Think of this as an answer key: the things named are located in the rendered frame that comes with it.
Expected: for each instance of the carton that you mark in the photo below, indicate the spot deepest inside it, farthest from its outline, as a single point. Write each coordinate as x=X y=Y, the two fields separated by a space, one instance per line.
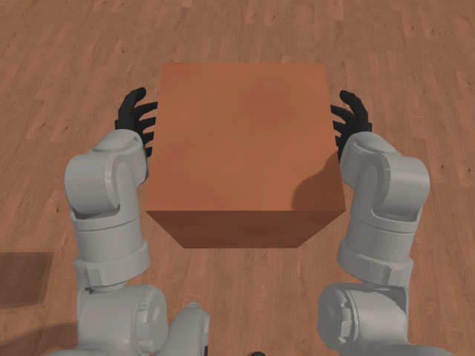
x=244 y=155

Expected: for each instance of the robot left thigh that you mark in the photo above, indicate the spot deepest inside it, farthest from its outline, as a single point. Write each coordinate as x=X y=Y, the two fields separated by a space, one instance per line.
x=188 y=333

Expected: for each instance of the right robot forearm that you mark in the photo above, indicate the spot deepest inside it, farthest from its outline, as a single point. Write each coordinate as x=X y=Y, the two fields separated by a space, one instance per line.
x=390 y=191

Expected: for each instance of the robot right hand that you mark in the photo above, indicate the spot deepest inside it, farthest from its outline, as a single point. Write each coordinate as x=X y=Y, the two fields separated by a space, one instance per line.
x=357 y=122

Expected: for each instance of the left robot forearm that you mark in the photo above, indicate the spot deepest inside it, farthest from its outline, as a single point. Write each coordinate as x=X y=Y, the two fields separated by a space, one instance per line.
x=100 y=187

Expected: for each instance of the right robot upper arm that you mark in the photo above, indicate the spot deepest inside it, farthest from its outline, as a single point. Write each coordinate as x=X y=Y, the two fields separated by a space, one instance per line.
x=356 y=320

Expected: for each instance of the robot left hand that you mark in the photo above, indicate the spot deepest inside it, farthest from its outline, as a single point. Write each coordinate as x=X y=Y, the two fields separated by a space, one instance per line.
x=128 y=116

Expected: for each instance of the left robot upper arm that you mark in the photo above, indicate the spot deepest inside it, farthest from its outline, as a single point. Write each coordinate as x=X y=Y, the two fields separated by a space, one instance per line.
x=130 y=321

